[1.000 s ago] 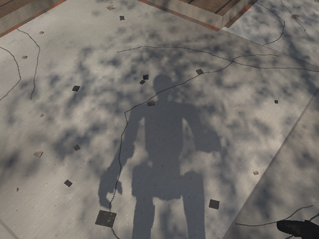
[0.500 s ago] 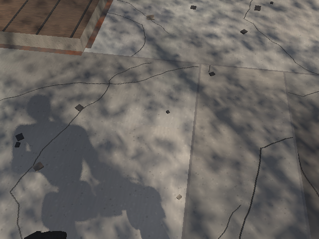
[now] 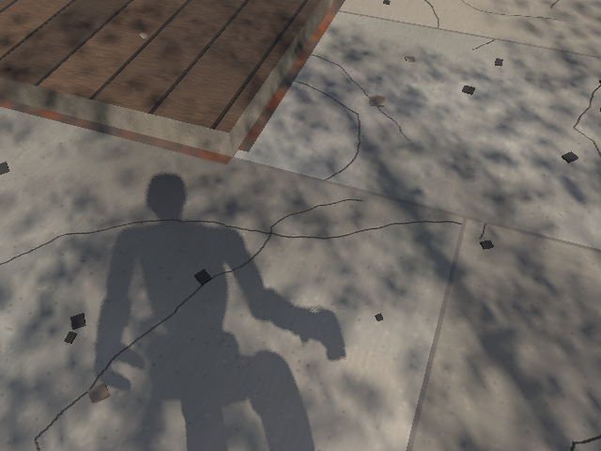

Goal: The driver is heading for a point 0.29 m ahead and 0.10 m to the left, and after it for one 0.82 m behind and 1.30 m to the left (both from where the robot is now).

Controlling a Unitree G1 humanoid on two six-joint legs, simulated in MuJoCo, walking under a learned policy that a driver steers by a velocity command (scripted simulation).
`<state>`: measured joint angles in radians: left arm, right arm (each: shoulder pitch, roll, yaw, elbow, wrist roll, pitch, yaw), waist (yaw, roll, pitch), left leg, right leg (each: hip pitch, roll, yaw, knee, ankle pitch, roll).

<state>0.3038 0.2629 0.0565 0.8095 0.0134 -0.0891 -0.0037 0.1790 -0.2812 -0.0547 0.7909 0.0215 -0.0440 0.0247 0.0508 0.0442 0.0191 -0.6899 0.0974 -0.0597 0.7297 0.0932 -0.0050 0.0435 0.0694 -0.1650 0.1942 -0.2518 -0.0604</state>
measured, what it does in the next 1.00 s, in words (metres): walks ahead, turning left: left foot, then right foot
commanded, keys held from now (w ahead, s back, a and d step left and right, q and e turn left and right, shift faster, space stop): w+q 0.10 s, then q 0.90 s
